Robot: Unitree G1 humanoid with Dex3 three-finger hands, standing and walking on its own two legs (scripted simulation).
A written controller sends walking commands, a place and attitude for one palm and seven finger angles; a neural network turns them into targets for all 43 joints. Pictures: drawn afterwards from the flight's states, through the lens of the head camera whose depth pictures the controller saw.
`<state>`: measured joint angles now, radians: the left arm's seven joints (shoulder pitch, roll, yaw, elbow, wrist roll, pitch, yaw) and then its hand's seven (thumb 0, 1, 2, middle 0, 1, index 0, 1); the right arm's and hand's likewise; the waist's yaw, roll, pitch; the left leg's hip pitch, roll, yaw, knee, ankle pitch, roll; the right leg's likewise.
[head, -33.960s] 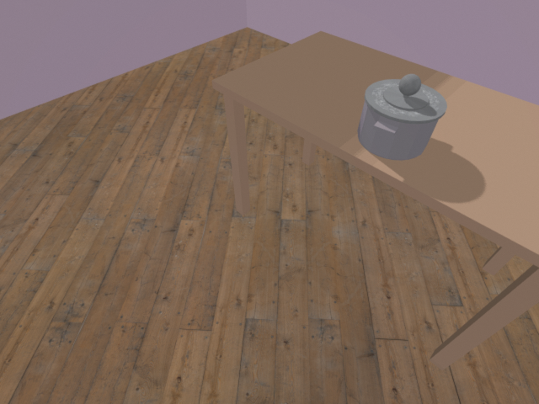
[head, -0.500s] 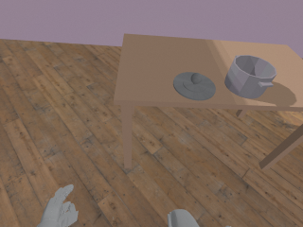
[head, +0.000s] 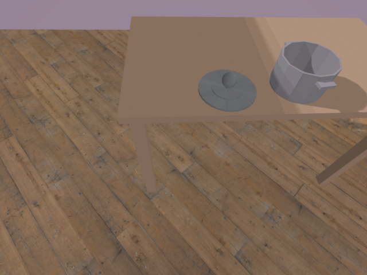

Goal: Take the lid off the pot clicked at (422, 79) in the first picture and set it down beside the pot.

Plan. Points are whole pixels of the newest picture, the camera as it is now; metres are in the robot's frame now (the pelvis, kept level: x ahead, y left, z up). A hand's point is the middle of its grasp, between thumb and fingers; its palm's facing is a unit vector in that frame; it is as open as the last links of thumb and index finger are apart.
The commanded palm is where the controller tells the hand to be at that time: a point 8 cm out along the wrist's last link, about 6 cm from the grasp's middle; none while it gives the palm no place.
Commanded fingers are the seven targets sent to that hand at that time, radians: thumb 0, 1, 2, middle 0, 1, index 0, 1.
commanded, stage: stop stepping back and stand still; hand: left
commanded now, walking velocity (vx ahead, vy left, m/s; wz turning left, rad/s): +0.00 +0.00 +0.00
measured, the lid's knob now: (229, 80) +0.68 -0.13 -0.02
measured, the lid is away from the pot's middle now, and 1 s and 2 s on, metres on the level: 0.26 0.26 0.26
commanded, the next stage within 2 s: let the arm hang, fingers relaxed in 0.24 s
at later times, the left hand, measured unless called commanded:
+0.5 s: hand out of the picture +0.04 +0.17 -0.17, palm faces +0.02 -0.98 -0.21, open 7.3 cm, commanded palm none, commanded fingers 0.00 0.90 0.90 -0.20 -0.30 -0.20 -0.30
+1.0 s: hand out of the picture +0.02 +0.17 -0.17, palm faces +0.01 -0.98 -0.20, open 7.4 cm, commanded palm none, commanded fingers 0.00 0.90 0.90 -0.20 -0.30 -0.20 -0.30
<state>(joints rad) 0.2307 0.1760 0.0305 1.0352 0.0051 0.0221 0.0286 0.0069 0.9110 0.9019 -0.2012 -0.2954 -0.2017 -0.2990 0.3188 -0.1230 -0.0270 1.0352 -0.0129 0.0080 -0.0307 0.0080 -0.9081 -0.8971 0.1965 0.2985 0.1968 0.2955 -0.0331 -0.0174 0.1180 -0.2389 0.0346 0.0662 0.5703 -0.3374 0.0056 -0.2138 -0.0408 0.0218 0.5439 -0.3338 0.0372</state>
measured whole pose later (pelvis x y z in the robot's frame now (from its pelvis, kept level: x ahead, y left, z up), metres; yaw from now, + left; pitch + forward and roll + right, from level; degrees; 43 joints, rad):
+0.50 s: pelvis +0.01 -0.01 +0.00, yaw -1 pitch -1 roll +0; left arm 0.23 0.17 0.04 1.05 0.01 0.01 0.04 0.01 0.91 0.90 -0.20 -0.30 -0.20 -0.30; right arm 0.21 -0.15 -0.04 1.07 -0.01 0.02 -0.03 0.01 -0.91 -0.90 0.20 0.30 0.20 0.30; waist -0.01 -0.01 0.09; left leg -0.15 0.05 0.08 0.50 -0.33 -0.02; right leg -0.14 -0.02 0.03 0.49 -0.33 0.03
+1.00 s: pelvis -0.01 -0.01 +0.01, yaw -1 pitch -2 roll +0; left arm 0.22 0.17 0.04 1.07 0.01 0.01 0.03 0.01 0.91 0.90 -0.20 -0.30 -0.20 -0.30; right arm 0.23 -0.14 -0.04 1.09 -0.01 0.02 -0.03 0.01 -0.91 -0.90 0.20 0.30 0.20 0.30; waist -0.01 -0.02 0.11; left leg -0.17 0.05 0.08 0.48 -0.28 -0.01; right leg -0.15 -0.03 0.03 0.46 -0.28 0.03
